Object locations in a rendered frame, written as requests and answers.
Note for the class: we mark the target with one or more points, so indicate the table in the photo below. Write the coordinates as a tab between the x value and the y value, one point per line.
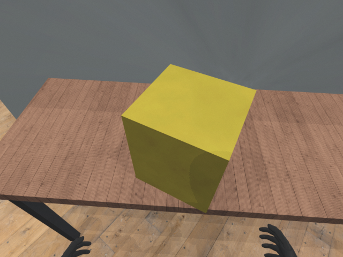
69	146

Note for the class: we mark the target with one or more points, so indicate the carton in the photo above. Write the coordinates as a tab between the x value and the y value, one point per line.
182	130

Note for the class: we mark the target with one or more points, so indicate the robot right hand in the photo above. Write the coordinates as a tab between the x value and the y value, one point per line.
282	247

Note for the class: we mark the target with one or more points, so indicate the robot left hand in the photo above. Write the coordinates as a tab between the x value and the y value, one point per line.
76	244

